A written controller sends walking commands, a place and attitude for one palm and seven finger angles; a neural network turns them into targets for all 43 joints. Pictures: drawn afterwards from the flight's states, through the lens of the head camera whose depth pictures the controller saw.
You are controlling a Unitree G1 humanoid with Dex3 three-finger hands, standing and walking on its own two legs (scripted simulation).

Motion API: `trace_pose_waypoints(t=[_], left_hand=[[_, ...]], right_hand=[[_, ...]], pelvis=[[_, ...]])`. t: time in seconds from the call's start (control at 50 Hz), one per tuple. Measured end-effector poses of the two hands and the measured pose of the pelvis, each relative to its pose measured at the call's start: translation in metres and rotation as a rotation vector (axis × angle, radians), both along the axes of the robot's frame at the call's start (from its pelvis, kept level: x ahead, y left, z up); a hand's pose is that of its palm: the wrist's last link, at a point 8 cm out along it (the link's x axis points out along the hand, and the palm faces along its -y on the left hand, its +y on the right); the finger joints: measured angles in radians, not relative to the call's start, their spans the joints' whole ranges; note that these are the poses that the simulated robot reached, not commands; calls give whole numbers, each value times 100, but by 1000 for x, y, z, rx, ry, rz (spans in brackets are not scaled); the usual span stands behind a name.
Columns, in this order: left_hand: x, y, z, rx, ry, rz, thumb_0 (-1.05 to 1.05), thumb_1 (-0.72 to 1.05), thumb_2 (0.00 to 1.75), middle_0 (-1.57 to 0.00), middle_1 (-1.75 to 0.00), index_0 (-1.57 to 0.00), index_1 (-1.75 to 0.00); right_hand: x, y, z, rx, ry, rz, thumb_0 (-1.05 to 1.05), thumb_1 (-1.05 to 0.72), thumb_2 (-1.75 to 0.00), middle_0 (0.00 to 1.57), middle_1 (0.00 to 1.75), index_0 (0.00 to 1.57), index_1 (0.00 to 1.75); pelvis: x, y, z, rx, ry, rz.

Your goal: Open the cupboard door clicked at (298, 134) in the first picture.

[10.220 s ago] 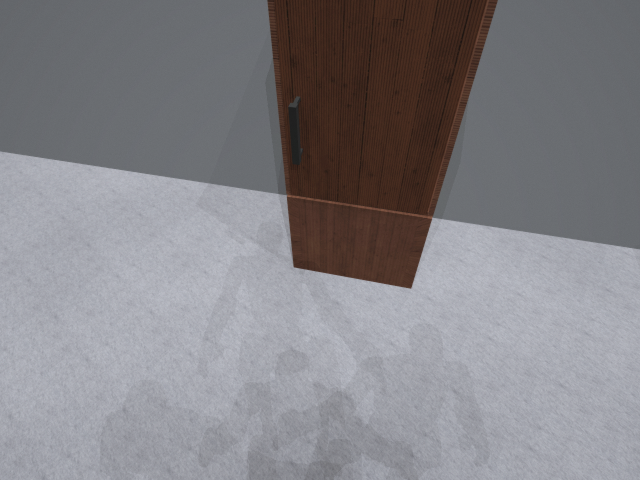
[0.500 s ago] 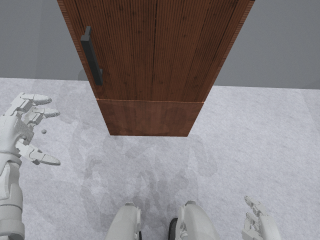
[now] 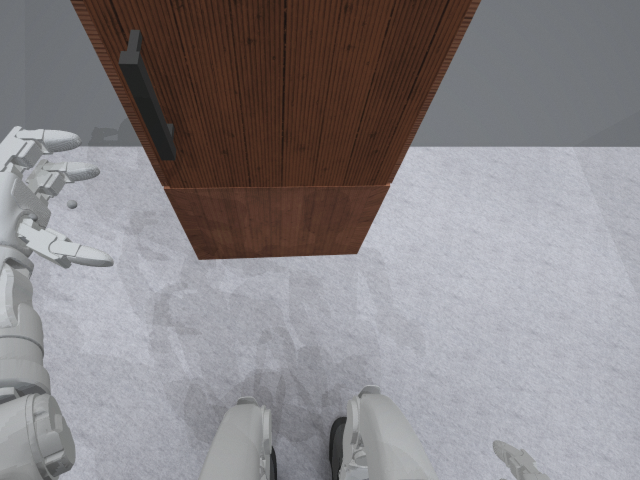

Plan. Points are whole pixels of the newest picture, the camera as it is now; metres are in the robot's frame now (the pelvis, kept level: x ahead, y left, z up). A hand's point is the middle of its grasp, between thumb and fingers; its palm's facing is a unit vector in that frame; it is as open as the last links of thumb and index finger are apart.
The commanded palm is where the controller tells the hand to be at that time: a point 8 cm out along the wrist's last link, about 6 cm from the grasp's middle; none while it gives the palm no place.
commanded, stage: move the hooked fingers beside the handle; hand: left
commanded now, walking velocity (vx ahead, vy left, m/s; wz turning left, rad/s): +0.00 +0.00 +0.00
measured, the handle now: (153, 102) +0.58 +0.22 +0.03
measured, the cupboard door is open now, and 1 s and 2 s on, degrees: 0 0 0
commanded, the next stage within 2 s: slide the fingers in behind the handle in 1.52 s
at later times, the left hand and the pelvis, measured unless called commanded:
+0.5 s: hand (92, 151) +0.50 +0.28 +0.02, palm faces +0.06 -1.00 -0.04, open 14.0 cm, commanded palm +0.49 +0.31 +0.02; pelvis -0.01 +0.00 -0.02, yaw -1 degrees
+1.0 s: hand (100, 133) +0.54 +0.29 +0.01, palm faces +0.06 -1.00 -0.04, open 14.0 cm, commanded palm +0.53 +0.30 +0.02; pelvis -0.01 +0.01 -0.03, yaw -3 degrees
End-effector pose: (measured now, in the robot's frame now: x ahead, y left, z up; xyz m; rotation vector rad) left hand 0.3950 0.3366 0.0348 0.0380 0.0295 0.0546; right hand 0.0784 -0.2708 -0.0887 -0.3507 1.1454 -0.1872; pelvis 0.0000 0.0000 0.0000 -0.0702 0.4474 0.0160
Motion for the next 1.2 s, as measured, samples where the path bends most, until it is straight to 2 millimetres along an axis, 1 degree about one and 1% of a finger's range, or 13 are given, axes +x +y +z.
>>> trace_pose_waypoints(t=[0.08, 0.24, 0.42, 0.6, 0.8, 0.88, 0.98, 1.1, 1.2], left_hand=[[11, -2, -1, -1, -1, -10, -1, -49, 30, -30, -120, -30, -120], [39, -4, -5, -4, -2, -4, -1, -50, 30, -30, -120, -30, -120], [67, -3, -8, -6, 3, 1, -1, -49, 30, -30, -120, -30, -120], [91, 0, -8, -9, -8, 3, -1, -49, 30, -30, -120, -30, -120], [115, 0, -8, -6, -7, 0, -1, -49, 30, -30, -120, -30, -120], [119, -1, -13, -7, 3, -7, -1, -49, 30, -30, -120, -29, -120], [118, 2, -19, -6, 13, 5, -1, -49, 30, -30, -120, -30, -120], [114, 5, -16, -4, -3, 8, -1, -49, 30, -30, -120, -30, -120], [115, 3, -14, -11, 13, -2, -1, -49, 30, -30, -120, -30, -120]], right_hand=[[-6, -1, -3, -5, 35, -7, 1, -90, -90, 21, 30, 20, 30], [-20, -3, -9, -22, 93, -20, 1, -90, -90, 21, 30, 20, 30], [-42, -5, -14, -33, 171, -47, 1, -90, -90, 21, 30, 20, 30], [-67, -4, -17, -41, 250, -77, 1, -90, -90, 21, 30, 20, 30], [-87, 3, -17, -48, 312, -100, 1, -90, -90, 21, 30, 20, 30], [-92, 7, -17, -42, 330, -113, 1, -90, -90, 21, 30, 20, 30], [-94, 12, -16, -31, 339, -123, 1, -90, -90, 21, 30, 20, 30], [-91, 17, -14, -20, 350, -122, 1, -90, -90, 21, 30, 20, 30], [-84, 17, -11, -23, 341, -110, 1, -90, -90, 21, 30, 20, 30]], pelvis=[[-1, 1, -2, -3, 10, 2], [-3, 1, -9, -10, 36, 3], [-6, -1, -17, -20, 64, -1], [-9, 0, -25, -32, 92, -5], [-11, 3, -31, -48, 119, -4], [-11, 4, -31, -50, 127, -9], [-9, 6, -30, -52, 129, -15], [-6, 8, -26, -55, 126, -9], [-4, 9, -23, -57, 121, -2]])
